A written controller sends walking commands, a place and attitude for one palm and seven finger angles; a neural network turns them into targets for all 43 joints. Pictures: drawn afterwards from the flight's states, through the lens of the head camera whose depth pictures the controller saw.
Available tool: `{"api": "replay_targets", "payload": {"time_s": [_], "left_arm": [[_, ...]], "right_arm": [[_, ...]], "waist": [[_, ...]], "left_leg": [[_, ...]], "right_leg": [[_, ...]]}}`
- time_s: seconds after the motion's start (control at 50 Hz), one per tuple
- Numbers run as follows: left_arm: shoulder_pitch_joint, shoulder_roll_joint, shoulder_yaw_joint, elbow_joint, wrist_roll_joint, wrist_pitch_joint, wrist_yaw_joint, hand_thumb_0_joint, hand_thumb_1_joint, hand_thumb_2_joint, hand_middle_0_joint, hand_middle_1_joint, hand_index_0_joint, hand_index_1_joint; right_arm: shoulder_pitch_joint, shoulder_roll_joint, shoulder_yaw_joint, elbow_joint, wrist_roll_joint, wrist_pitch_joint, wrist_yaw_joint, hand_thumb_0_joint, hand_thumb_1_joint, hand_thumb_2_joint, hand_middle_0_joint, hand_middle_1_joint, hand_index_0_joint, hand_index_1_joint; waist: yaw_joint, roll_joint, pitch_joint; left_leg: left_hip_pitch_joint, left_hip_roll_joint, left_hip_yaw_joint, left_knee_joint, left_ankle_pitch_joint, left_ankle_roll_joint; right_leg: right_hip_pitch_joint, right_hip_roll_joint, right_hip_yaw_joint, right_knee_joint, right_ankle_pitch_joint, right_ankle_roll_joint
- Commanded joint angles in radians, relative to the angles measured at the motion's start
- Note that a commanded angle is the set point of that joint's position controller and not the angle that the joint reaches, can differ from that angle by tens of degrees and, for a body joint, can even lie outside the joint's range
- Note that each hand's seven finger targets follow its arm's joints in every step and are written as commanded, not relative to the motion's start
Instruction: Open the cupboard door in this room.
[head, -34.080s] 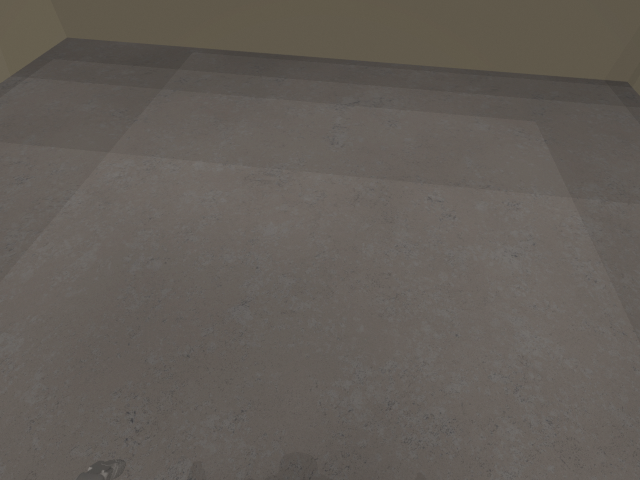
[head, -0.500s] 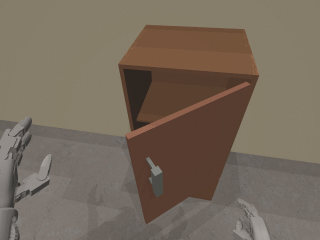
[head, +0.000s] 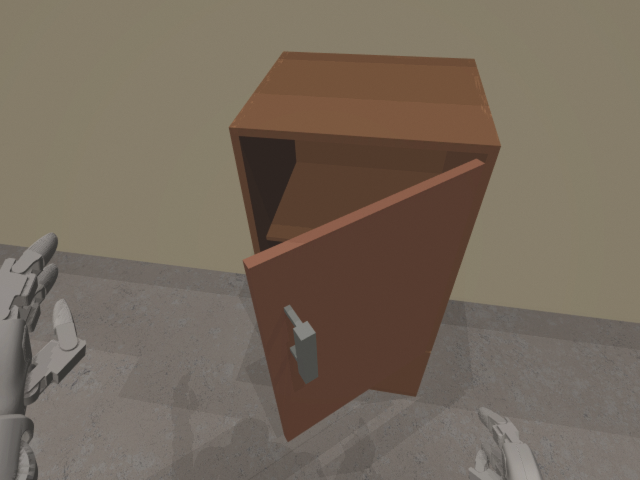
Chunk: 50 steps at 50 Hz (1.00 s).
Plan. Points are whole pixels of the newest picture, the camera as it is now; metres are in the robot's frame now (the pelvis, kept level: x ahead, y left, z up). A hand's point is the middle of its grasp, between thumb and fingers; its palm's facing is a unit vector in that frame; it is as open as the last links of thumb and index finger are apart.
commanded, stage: step back with the hand held close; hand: left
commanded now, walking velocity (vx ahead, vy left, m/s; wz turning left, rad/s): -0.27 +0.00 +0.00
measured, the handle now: (299, 343) +0.32 +0.08 -0.04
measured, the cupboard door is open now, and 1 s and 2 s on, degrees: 42 42 42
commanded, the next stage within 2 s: stop stepping back and stand still in 1.42 s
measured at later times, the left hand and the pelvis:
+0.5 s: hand (32, 384) +0.14 +0.28 +0.15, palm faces +0.42 -0.75 -0.51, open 7.4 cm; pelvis -0.05 +0.02 -0.01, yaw +1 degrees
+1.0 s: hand out of the picture +0.09 +0.29 +0.15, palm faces +0.44 -0.75 -0.50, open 7.4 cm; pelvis -0.10 +0.02 -0.01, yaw +3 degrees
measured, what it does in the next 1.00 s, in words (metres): walks backwards: right foot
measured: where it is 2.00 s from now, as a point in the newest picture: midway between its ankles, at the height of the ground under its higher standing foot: outside the picture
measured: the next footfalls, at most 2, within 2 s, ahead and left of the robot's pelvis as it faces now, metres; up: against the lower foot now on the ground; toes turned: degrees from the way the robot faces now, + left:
right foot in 0.84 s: -0.03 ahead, -0.10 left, +0.00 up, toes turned +6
right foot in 1.52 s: -0.26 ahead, -0.06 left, +0.00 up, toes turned -1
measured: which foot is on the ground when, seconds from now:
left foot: down 0.00-1.00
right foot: down 0.00-0.76, up 0.78-0.82, down 0.84-1.00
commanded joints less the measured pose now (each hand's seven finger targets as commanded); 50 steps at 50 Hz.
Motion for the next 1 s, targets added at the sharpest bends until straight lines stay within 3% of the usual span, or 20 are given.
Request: {"api": "replay_targets", "payload": {"time_s": [0.0, 0.02, 0.04, 0.12, 0.18, 0.22, 0.28, 0.3, 0.48, 0.58, 0.62, 0.66, 0.72, 0.74, 0.78, 0.84, 0.86, 0.92, 0.94, 0.98], "left_arm": [[-0.369, 0.366, 0.287, -0.263, 0.015, -0.124, 0.037, 0.000, 0.900, 0.900, -0.200, -0.300, -0.200, -0.300], [-0.171, 0.235, 0.195, -0.134, 0.009, -0.113, 0.022, 0.000, 0.900, 0.900, -0.200, -0.300, -0.200, -0.300], [-0.070, 0.205, 0.174, -0.116, 0.007, -0.106, 0.014, 0.000, 0.900, 0.900, -0.200, -0.300, -0.200, -0.300], [0.044, 0.201, 0.170, -0.240, -0.001, -0.121, 0.016, 0.000, 0.900, 0.900, -0.200, -0.300, -0.200, -0.300], [0.071, 0.236, 0.207, -0.301, -0.004, -0.124, 0.028, 0.000, 0.900, 0.900, -0.200, -0.300, -0.200, -0.300], [0.083, 0.251, 0.223, -0.318, -0.006, -0.124, 0.034, 0.000, 0.900, 0.900, -0.200, -0.300, -0.200, -0.300], [0.076, 0.255, 0.230, -0.309, -0.007, -0.125, 0.040, 0.000, 0.900, 0.900, -0.200, -0.300, -0.200, -0.300], [0.071, 0.259, 0.232, -0.314, -0.005, -0.126, 0.042, 0.000, 0.900, 0.900, -0.200, -0.300, -0.200, -0.300], [0.058, 0.247, 0.219, -0.330, 0.014, -0.138, 0.054, 0.000, 0.900, 0.900, -0.200, -0.300, -0.200, -0.300], [0.039, 0.260, 0.227, -0.344, 0.012, -0.148, 0.072, 0.000, 0.900, 0.900, -0.200, -0.300, -0.200, -0.300], [0.051, 0.263, 0.229, -0.347, 0.008, -0.152, 0.082, 0.000, 0.900, 0.900, -0.200, -0.300, -0.200, -0.300], [0.037, 0.262, 0.227, -0.364, 0.010, -0.156, 0.085, 0.000, 0.900, 0.900, -0.200, -0.300, -0.200, -0.300], [0.045, 0.263, 0.247, -0.384, 0.023, -0.158, 0.084, 0.000, 0.900, 0.900, -0.200, -0.300, -0.200, -0.300], [0.038, 0.262, 0.251, -0.395, 0.035, -0.159, 0.080, 0.000, 0.900, 0.900, -0.200, -0.300, -0.200, -0.300], [0.058, 0.266, 0.263, -0.396, 0.043, -0.162, 0.071, 0.000, 0.900, 0.900, -0.200, -0.300, -0.200, -0.300], [0.088, 0.247, 0.265, -0.351, 0.046, -0.180, 0.053, 0.000, 0.900, 0.900, -0.200, -0.300, -0.200, -0.300], [0.097, 0.248, 0.248, -0.355, 0.030, -0.180, 0.050, 0.000, 0.900, 0.900, -0.200, -0.300, -0.200, -0.300], [0.060, 0.264, 0.226, -0.369, 0.015, -0.180, 0.046, 0.000, 0.900, 0.900, -0.200, -0.300, -0.200, -0.300], [0.058, 0.259, 0.219, -0.381, 0.008, -0.173, 0.042, 0.000, 0.900, 0.900, -0.200, -0.300, -0.200, -0.300], [0.072, 0.284, 0.241, -0.382, 0.002, -0.172, 0.040, 0.000, 0.900, 0.900, -0.200, -0.300, -0.200, -0.300]], "right_arm": [[-0.127, -0.103, -0.019, -0.196, 0.013, -0.037, -0.009, 0.000, -0.900, -0.900, 0.200, 0.300, 0.200, 0.300], [-0.126, -0.101, -0.034, -0.176, 0.005, -0.019, -0.011, 0.000, -0.900, -0.900, 0.200, 0.300, 0.200, 0.300], [-0.124, -0.114, -0.044, -0.187, 0.001, -0.005, -0.004, 0.000, -0.900, -0.900, 0.200, 0.300, 0.200, 0.300], [-0.130, -0.132, -0.053, -0.207, -0.006, 0.021, -0.002, 0.000, -0.900, -0.900, 0.200, 0.300, 0.200, 0.300], [-0.126, -0.135, -0.064, -0.225, -0.004, 0.035, -0.007, 0.000, -0.900, -0.900, 0.200, 0.300, 0.200, 0.300], [-0.130, -0.133, -0.069, -0.231, -0.001, 0.041, -0.013, 0.000, -0.900, -0.900, 0.200, 0.300, 0.200, 0.300], [-0.132, -0.131, -0.073, -0.235, 0.004, 0.046, -0.018, 0.000, -0.900, -0.900, 0.200, 0.300, 0.200, 0.300], [-0.137, -0.136, -0.075, -0.232, 0.004, 0.046, -0.021, 0.000, -0.900, -0.900, 0.200, 0.300, 0.200, 0.300], [-0.124, -0.139, -0.074, -0.245, 0.005, 0.039, -0.017, 0.000, -0.900, -0.900, 0.200, 0.300, 0.200, 0.300], [-0.100, -0.132, -0.074, -0.228, 0.008, 0.034, -0.017, 0.000, -0.900, -0.900, 0.200, 0.300, 0.200, 0.300], [-0.098, -0.126, -0.069, -0.218, 0.005, 0.033, -0.023, 0.000, -0.900, -0.900, 0.200, 0.300, 0.200, 0.300], [-0.104, -0.138, -0.068, -0.227, 0.005, 0.033, -0.028, 0.000, -0.900, -0.900, 0.200, 0.300, 0.200, 0.300], [-0.121, -0.153, -0.067, -0.249, 0.001, 0.026, -0.033, 0.000, -0.900, -0.900, 0.200, 0.300, 0.200, 0.300], [-0.126, -0.142, -0.070, -0.257, 0.001, 0.022, -0.030, 0.000, -0.900, -0.900, 0.200, 0.300, 0.200, 0.300], [-0.122, -0.131, -0.078, -0.258, -0.003, 0.007, -0.021, 0.000, -0.900, -0.900, 0.200, 0.300, 0.200, 0.300], [-0.123, -0.137, -0.081, -0.242, -0.014, -0.007, -0.008, 0.000, -0.900, -0.900, 0.200, 0.300, 0.200, 0.300], [-0.099, -0.133, -0.078, -0.228, -0.011, -0.009, 0.001, 0.000, -0.900, -0.900, 0.200, 0.300, 0.200, 0.300], [-0.102, -0.120, -0.082, -0.193, -0.010, -0.006, 0.002, 0.000, -0.900, -0.900, 0.200, 0.300, 0.200, 0.300], [-0.102, -0.123, -0.090, -0.198, -0.002, -0.003, 0.003, 0.000, -0.900, -0.900, 0.200, 0.300, 0.200, 0.300], [-0.119, -0.118, -0.089, -0.211, 0.001, 0.009, 0.004, 0.000, -0.900, -0.900, 0.200, 0.300, 0.200, 0.300]], "waist": [[-0.055, 0.042, 0.083], [-0.055, -0.073, 0.059], [-0.052, -0.101, 0.016], [-0.060, 0.017, -0.123], [-0.059, -0.003, -0.191], [-0.057, 0.014, -0.200], [-0.060, -0.025, -0.171], [-0.059, 0.001, -0.174], [-0.066, -0.032, -0.118], [-0.077, -0.100, -0.109], [-0.079, -0.078, -0.112], [-0.081, -0.017, -0.081], [-0.071, 0.147, -0.091], [-0.063, 0.182, -0.115], [-0.059, 0.122, -0.143], [-0.064, 0.090, -0.054], [-0.076, 0.028, -0.101], [-0.082, -0.020, -0.298], [-0.078, -0.040, -0.326], [-0.082, -0.049, -0.266]], "left_leg": [[-0.217, -0.015, -0.026, -0.053, 0.064, 0.043], [-0.222, -0.012, -0.046, -0.014, 0.082, 0.046], [-0.193, -0.016, -0.033, 0.005, 0.110, 0.047], [-0.211, -0.002, -0.041, 0.000, 0.234, 0.034], [-0.244, 0.009, -0.053, 0.008, 0.322, 0.025], [-0.258, 0.016, -0.065, 0.006, 0.348, 0.022], [-0.297, 0.023, -0.069, 0.011, 0.319, 0.025], [-0.305, 0.023, -0.072, 0.009, 0.304, 0.026], [-0.483, 0.028, -0.085, 0.001, -0.056, 0.059], [-0.381, -0.019, -0.041, 0.151, -0.142, 0.041], [-0.327, -0.012, -0.046, 0.151, -0.139, 0.036], [-0.391, 0.015, -0.092, 0.084, -0.212, 0.046], [-0.658, 0.132, -0.265, -0.189, -0.333, 0.098], [-0.683, 0.163, -0.293, -0.206, -0.294, 0.115], [-0.659, 0.165, -0.260, -0.128, -0.146, 0.129], [-0.719, 0.124, -0.223, -0.069, -0.170, 0.124], [-0.542, 0.077, -0.178, 0.017, 0.060, 0.086], [-0.205, 0.040, -0.067, 0.138, 0.483, 0.028], [-0.197, 0.037, -0.062, 0.146, 0.423, 0.028], [-0.240, 0.018, -0.056, 0.144, 0.294, 0.033]], "right_leg": [[-0.047, -0.056, 0.109, -0.129, -0.002, 0.009], [-0.064, -0.071, 0.096, -0.138, -0.016, 0.011], [-0.071, -0.078, 0.093, -0.138, -0.008, 0.009], [-0.001, -0.084, 0.061, -0.036, 0.142, 0.001], [0.046, -0.073, 0.057, 0.029, 0.244, 0.004], [0.048, -0.070, 0.053, 0.064, 0.275, 0.002], [0.019, -0.069, 0.065, 0.073, 0.259, 0.008], [0.020, -0.071, 0.065, 0.078, 0.254, 0.006], [-0.014, -0.081, 0.120, 0.059, 0.003, 0.010], [-0.221, -0.148, 0.153, -0.070, -0.249, -0.017], [-0.283, -0.152, 0.131, -0.072, -0.291, -0.021], [-0.276, -0.113, 0.112, -0.033, -0.334, -0.002], [0.010, 0.016, 0.068, 0.270, -0.128, 0.035], [0.066, 0.037, 0.070, 0.370, -0.033, 0.039], [0.079, 0.040, 0.102, 0.387, 0.024, 0.034], [0.069, 0.034, 0.149, 0.265, 0.076, 0.019], [-0.026, -0.004, 0.179, 0.182, 0.238, 0.000], [-0.105, -0.060, 0.201, 0.149, 0.522, -0.003], [-0.102, -0.055, 0.189, 0.140, 0.443, 0.000], [-0.155, -0.067, 0.215, 0.081, 0.336, 0.001]]}}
